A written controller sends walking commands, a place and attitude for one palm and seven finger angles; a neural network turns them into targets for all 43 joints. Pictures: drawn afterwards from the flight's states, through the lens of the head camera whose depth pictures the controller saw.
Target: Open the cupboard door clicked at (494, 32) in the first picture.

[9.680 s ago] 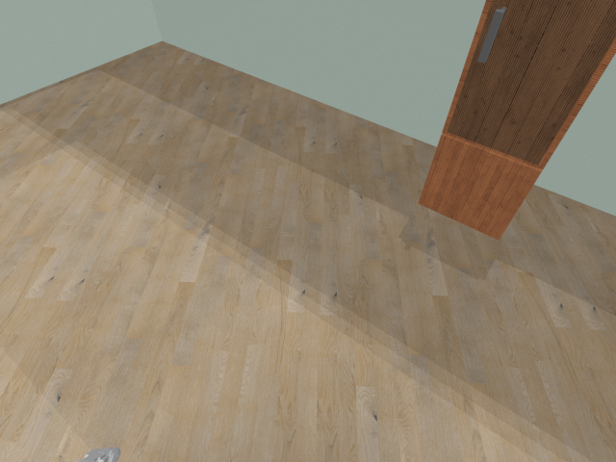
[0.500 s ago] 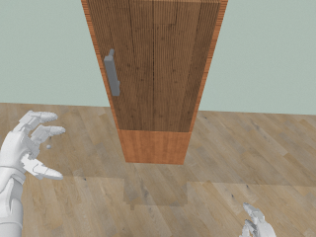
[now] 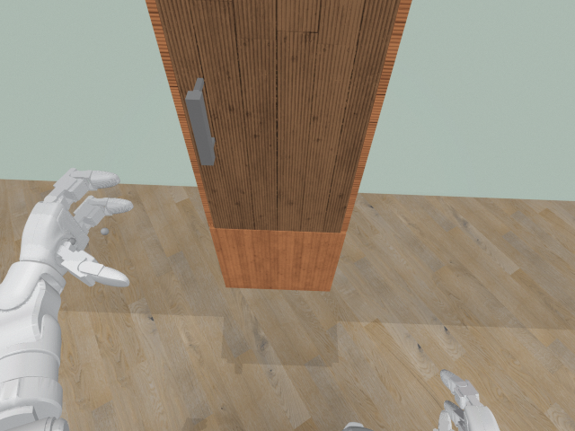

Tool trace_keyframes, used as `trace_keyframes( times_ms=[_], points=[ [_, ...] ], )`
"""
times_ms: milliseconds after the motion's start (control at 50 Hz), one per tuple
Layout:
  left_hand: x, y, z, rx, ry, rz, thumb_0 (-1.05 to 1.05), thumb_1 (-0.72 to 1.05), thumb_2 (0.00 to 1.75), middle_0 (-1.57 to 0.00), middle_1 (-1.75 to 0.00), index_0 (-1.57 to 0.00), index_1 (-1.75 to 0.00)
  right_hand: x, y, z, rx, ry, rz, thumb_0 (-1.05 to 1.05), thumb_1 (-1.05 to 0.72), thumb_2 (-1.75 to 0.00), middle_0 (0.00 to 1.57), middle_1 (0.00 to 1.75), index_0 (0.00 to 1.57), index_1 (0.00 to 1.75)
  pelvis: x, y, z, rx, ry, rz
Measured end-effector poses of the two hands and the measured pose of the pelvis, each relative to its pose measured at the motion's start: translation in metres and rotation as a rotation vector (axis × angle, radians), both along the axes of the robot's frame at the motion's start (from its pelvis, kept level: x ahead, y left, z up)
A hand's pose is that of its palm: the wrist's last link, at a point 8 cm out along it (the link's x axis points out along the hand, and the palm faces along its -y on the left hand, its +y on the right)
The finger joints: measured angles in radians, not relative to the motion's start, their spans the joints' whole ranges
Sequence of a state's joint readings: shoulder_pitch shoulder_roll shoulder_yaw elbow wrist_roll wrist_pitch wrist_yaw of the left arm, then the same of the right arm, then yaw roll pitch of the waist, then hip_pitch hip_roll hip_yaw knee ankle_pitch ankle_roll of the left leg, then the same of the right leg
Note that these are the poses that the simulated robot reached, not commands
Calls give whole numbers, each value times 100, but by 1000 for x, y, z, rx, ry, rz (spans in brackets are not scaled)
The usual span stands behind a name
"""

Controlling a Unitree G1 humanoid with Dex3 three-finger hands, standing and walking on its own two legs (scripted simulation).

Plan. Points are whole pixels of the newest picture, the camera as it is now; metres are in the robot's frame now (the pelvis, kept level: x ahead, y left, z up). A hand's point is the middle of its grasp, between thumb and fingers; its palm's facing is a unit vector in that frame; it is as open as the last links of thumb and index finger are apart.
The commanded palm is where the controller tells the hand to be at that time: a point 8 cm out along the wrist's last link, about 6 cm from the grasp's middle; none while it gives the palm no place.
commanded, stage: move the hooked fingers beside the handle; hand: left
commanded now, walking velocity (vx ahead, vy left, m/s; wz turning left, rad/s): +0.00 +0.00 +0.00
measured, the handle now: (204, 123) +0.60 +0.18 +0.06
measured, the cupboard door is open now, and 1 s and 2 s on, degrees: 0 0 0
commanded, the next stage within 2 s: none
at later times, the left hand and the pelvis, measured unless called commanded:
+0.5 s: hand (134, 190) +0.42 +0.25 +0.08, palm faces +0.01 -1.00 -0.02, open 14.0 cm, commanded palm +0.40 +0.29 +0.08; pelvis +0.00 +0.00 +0.00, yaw -1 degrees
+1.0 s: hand (152, 155) +0.49 +0.24 +0.08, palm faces +0.00 -1.00 -0.01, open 14.0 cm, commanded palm +0.48 +0.29 +0.08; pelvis +0.00 +0.01 -0.02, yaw -2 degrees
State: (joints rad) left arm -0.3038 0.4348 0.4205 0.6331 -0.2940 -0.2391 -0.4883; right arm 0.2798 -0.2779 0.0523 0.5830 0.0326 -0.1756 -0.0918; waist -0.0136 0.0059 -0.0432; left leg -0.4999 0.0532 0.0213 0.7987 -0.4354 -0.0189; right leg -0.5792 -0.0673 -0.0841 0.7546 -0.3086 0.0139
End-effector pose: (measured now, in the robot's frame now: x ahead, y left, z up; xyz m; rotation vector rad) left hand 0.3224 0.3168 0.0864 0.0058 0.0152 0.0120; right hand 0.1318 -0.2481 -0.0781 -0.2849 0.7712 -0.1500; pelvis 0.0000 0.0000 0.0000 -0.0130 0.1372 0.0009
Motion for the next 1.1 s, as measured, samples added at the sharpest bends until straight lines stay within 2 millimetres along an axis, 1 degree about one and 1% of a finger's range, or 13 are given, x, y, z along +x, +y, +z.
trace_keyframes(
  times_ms=[160,280,420,520,740,880,940,1100],
  points=[
    [27,-3,0,6,-1,1,-1,-50,30,-30,-120,-30,-120,-28,-7,-9,-4,98,-48,1,-90,-90,20,30,21,30,1,1,-1,1,27,-11],
    [44,-14,0,8,-7,-16,-1,-50,30,-30,-120,-30,-120,-46,-10,-15,-3,170,-79,1,-90,-90,20,30,21,30,3,2,-2,1,44,-15],
    [63,-15,-4,5,11,4,-1,-50,30,-30,-120,-30,-120,-58,-12,-18,-5,216,-107,1,-90,-90,20,30,21,30,3,2,-3,2,60,-20],
    [76,-17,0,14,-8,-3,-1,-50,30,-30,-120,-30,-120,-65,-14,-21,-9,250,-118,1,-90,-90,20,30,21,30,3,2,-5,-1,75,-20],
    [109,-27,-1,9,-1,-13,-1,-50,30,-30,-120,-30,-120,-85,-16,-28,-13,337,-152,1,-90,-90,20,30,21,30,1,2,-9,-2,114,-24],
    [129,-24,-4,10,26,-6,-1,-50,30,-30,-120,-30,-120,-106,-16,-30,-21,408,-182,1,-90,-90,20,30,21,30,-2,3,-12,-7,138,-25],
    [138,-22,-3,16,19,-6,-1,-50,30,-30,-120,-30,-120,-117,-16,-30,-29,444,-197,1,-90,-90,20,30,21,30,-2,4,-14,-10,154,-25],
    [166,-23,-3,11,26,-26,-1,-50,30,-30,-120,-30,-120,-146,-13,-29,-46,543,-236,1,-90,-90,20,30,21,30,-2,8,-17,-19,196,-27]
  ],
)
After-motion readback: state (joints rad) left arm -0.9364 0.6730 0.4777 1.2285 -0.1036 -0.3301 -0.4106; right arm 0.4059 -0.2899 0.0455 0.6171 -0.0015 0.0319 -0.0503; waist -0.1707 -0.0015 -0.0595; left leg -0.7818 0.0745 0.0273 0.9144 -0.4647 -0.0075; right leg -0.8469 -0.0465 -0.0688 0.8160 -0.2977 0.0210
